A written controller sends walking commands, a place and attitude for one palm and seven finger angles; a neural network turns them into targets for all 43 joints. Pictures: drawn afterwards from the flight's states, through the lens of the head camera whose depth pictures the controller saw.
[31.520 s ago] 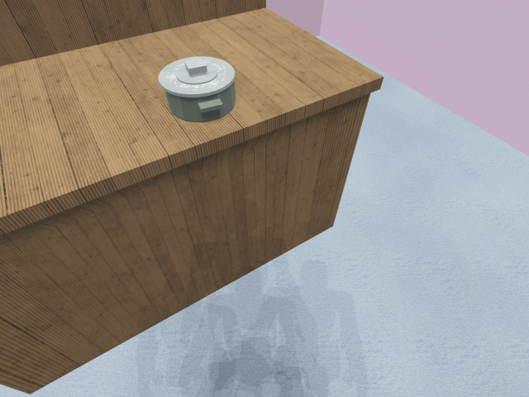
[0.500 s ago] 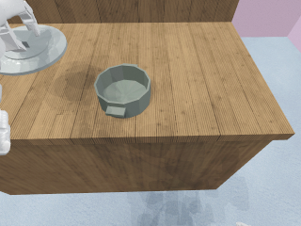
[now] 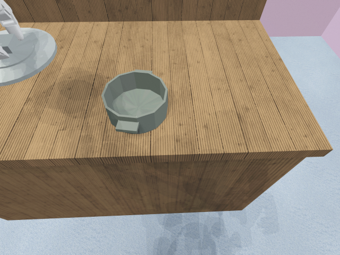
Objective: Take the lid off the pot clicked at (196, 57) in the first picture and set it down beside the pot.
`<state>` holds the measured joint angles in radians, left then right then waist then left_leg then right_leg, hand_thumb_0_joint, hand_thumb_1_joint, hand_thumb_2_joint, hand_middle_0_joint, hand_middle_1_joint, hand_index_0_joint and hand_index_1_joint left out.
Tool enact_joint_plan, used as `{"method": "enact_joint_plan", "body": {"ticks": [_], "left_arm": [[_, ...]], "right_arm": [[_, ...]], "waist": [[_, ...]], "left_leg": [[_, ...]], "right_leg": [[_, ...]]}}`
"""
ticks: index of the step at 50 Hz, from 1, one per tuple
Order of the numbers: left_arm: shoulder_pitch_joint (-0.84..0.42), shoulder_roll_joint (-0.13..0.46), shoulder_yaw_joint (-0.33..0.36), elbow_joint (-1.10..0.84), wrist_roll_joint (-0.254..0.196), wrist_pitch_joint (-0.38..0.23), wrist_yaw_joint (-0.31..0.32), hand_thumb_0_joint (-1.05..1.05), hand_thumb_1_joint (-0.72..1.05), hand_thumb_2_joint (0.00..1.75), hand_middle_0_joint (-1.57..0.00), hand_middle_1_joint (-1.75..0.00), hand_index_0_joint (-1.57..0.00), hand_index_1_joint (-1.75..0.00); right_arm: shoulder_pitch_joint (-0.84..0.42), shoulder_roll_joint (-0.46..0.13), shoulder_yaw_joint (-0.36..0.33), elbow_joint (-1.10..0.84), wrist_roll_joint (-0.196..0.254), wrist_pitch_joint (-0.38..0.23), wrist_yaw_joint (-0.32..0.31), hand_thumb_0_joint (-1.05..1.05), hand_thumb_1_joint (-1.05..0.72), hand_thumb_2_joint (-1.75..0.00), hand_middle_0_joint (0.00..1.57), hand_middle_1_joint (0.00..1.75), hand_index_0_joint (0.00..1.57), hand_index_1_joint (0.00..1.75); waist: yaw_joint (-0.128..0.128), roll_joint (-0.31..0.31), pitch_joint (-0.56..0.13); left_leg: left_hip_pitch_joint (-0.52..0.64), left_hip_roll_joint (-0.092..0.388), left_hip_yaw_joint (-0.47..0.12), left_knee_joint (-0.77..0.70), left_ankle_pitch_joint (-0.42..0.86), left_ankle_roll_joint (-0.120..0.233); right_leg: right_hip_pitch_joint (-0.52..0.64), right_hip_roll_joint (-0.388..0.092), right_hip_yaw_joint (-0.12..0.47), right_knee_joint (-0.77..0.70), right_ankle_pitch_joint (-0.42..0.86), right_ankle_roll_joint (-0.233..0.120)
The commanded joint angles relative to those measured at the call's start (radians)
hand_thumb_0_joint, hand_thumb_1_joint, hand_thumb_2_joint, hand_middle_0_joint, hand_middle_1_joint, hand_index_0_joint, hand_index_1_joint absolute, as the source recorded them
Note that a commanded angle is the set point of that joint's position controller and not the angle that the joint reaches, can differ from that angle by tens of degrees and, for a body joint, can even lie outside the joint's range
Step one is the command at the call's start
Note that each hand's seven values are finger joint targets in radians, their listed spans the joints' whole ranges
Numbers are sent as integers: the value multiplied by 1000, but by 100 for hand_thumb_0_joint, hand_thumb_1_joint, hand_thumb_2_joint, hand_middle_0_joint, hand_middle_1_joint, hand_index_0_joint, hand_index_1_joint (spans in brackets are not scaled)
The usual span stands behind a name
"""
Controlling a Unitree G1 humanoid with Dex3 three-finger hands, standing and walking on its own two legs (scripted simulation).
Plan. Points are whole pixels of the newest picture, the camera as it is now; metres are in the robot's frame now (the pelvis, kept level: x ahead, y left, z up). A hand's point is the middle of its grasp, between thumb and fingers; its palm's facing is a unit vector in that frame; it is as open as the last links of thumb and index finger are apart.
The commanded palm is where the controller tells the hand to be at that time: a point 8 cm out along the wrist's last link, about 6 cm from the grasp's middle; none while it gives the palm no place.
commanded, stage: lower the lid onto the table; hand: left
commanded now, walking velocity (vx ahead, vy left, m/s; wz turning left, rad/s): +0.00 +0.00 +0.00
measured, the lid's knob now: (2, 44) +0.49 +0.32 +0.23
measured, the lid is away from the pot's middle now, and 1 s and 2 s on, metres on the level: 0.24 0.23 0.23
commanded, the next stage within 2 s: none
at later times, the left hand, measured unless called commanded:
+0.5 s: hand (2, 62) +0.45 +0.32 +0.21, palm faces -0.35 -0.14 -0.93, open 8.0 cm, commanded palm +0.47 +0.32 +0.28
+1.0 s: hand (18, 72) +0.47 +0.31 +0.18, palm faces -0.40 -0.14 -0.91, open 8.0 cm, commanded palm +0.48 +0.32 +0.25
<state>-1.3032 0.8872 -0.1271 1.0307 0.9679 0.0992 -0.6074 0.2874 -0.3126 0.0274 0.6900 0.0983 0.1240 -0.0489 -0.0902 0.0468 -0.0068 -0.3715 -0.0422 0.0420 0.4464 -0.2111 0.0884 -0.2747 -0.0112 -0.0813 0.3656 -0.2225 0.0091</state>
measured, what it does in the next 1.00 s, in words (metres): stands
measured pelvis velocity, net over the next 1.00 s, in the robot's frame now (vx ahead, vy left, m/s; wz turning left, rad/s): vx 0.00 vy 0.01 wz -0.02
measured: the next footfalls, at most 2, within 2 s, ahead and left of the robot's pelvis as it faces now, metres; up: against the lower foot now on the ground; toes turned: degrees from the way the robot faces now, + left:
none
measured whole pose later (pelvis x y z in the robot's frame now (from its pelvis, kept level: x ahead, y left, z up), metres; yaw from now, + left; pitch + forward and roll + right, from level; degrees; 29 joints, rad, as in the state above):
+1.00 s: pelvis +0.00 +0.01 +0.00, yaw -1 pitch +9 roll -2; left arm -1.19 0.85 -0.09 1.10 0.97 0.01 -0.55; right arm 0.31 -0.30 0.03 0.68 0.09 0.12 -0.05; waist -0.12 0.03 -0.02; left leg -0.42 -0.04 0.06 0.49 -0.23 0.10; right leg -0.32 -0.01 -0.07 0.40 -0.23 0.02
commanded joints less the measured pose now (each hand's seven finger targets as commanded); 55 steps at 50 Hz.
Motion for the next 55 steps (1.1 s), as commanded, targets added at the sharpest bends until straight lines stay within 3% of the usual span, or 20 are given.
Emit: {"method": "enact_joint_plan", "body": {"ticks": [1,3,4,5,11,13,14,20,23,24,25,28,31,35,39,40,42,48,52,55], "left_arm": [[-584,261,66,-267,25,25,60,0,59,102,-89,-109,-81,-103],[-563,291,91,-254,33,23,67,0,59,102,-89,-109,-81,-103],[-555,255,66,-283,19,19,68,0,59,102,-89,-109,-81,-103],[-574,314,117,-321,37,18,76,0,59,102,-89,-109,-81,-103],[-518,278,82,-166,29,8,75,0,59,102,-89,-109,-81,-103],[-554,323,105,-203,34,0,81,0,59,102,-89,-109,-81,-103],[-577,276,68,-251,23,-6,85,0,59,102,-89,-109,-81,-103],[-504,323,120,-182,31,-33,95,0,59,102,-89,-109,-81,-103],[-532,239,45,-150,13,-30,84,0,59,102,-89,-109,-81,-103],[-508,215,27,-143,1,-31,85,0,59,102,-89,-109,-81,-103],[-539,268,66,-181,16,-35,89,0,59,102,-89,-109,-81,-103],[-563,276,65,-215,19,-47,94,0,59,102,-89,-109,-81,-103],[-557,238,48,-241,10,-59,97,0,59,102,-89,-109,-81,-103],[-493,284,97,-186,3,-72,101,0,59,102,-89,-109,-81,-103],[-503,263,85,-214,-7,-81,103,0,59,102,-89,-109,-81,-103],[-522,315,127,-255,7,-87,108,0,59,102,-89,-109,-81,-103],[-457,331,150,-199,12,-93,113,0,59,102,-89,-109,-81,-103],[-450,269,101,-154,5,-89,109,0,59,102,-89,-109,-81,-103],[-482,295,124,-227,13,-101,121,0,59,102,-89,-109,-81,-103],[-465,236,82,-170,-7,-105,117,0,59,102,-89,-109,-81,-103]], "right_arm": [[34,-160,-60,-90,-2,-24,1,0,-90,-90,20,30,20,30],[38,-158,-57,-96,-1,-27,-2,0,-90,-90,20,30,20,30],[36,-163,-58,-102,-1,-28,-2,0,-90,-90,20,30,20,30],[38,-157,-62,-103,-9,-30,-2,0,-90,-90,20,30,20,30],[30,-157,-51,-103,-2,-25,-9,0,-90,-90,20,30,20,30],[31,-160,-50,-106,0,-27,-11,0,-90,-90,20,30,20,30],[27,-163,-54,-112,0,-28,-12,0,-90,-90,20,30,20,30],[51,-157,-54,-99,-8,-41,-21,0,-90,-90,20,30,20,30],[48,-163,-56,-83,2,-37,-22,0,-90,-90,20,30,20,30],[51,-167,-58,-84,2,-38,-20,0,-90,-90,20,30,20,30],[60,-168,-60,-76,-2,-40,-20,0,-90,-90,20,30,20,30],[62,-166,-59,-77,-4,-45,-25,0,-90,-90,20,30,20,30],[69,-164,-63,-72,-9,-50,-27,0,-90,-90,20,30,20,30],[82,-171,-62,-65,-8,-46,-26,0,-90,-90,20,30,20,30],[76,-176,-67,-74,-7,-45,-23,0,-90,-90,20,30,20,30],[79,-174,-69,-74,-12,-44,-21,0,-90,-90,20,30,20,30],[83,-170,-65,-79,-12,-41,-21,0,-90,-90,20,30,20,30],[79,-172,-68,-82,-6,-22,-10,0,-90,-90,20,30,20,30],[85,-168,-72,-91,-12,-23,-14,0,-90,-90,20,30,20,30],[97,-171,-73,-72,-11,-23,-17,0,-90,-90,20,30,20,30]], "waist": [[-6,102,-482],[-4,90,-483],[-7,126,-499],[2,107,-536],[-9,66,-418],[-4,75,-448],[-10,138,-478],[-9,88,-468],[-27,76,-393],[-28,97,-399],[-22,85,-421],[-24,132,-461],[-31,174,-479],[-24,107,-455],[-21,147,-477],[-14,150,-503],[-13,124,-494],[-23,101,-444],[-22,140,-519],[-38,110,-480]], "left_leg": [[442,29,-118,38,552,0],[436,28,-119,37,549,0],[460,31,-123,42,602,-7],[468,31,-125,45,593,-3],[362,24,-104,22,414,3],[366,23,-102,17,398,5],[410,29,-111,24,459,-4],[381,23,-106,32,418,6],[350,25,-99,13,321,9],[360,26,-100,18,346,8],[371,30,-103,20,343,8],[401,26,-106,28,378,10],[456,33,-120,44,452,3],[399,30,-116,38,410,3],[428,34,-122,49,491,-4],[448,39,-130,51,509,-8],[427,34,-128,58,519,-7],[393,38,-126,55,486,-8],[453,41,-135,69,526,-13],[436,44,-137,68,485,-13]], "right_leg": [[-34,58,13,-6,280,-46],[-27,60,14,-3,275,-48],[-38,54,12,-8,291,-52],[-19,59,18,3,287,-47],[-37,56,14,-8,226,-46],[-10,54,20,-5,233,-48],[-32,48,18,-7,239,-53],[-17,56,24,-5,233,-47],[-54,55,16,-18,192,-46],[-63,50,16,-21,196,-49],[-50,56,18,-15,200,-46],[-49,59,21,-12,211,-47],[-88,63,17,-12,208,-47],[-63,62,16,-6,216,-46],[-77,58,14,-2,244,-52],[-72,62,17,4,238,-48],[-70,65,16,11,243,-48],[-107,66,10,12,227,-45],[-115,67,16,15,215,-46],[-149,68,12,12,195,-41]]}}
